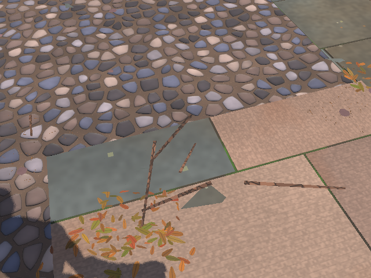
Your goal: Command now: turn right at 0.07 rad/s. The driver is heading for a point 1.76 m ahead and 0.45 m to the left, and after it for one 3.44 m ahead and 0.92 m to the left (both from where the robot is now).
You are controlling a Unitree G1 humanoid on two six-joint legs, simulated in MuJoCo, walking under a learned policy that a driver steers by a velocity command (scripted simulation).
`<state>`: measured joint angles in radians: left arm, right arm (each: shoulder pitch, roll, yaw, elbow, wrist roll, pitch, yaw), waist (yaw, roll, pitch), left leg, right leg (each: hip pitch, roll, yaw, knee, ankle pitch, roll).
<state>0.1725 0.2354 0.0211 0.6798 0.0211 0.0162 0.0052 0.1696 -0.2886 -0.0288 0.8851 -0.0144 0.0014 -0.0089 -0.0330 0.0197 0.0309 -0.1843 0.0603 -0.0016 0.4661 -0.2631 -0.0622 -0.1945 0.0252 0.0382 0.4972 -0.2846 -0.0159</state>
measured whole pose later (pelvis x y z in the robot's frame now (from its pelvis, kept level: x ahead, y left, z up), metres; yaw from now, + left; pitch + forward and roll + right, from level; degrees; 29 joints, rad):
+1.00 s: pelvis +0.15 +0.04 +0.00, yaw +1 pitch +1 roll -1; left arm 0.05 0.27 0.05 0.81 -0.03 -0.07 -0.03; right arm 0.47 -0.21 -0.01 1.07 0.00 -0.08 -0.01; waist -0.10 -0.03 0.03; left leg 0.11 -0.02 0.03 0.16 -0.29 0.04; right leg -0.62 -0.07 -0.02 0.68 -0.03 0.00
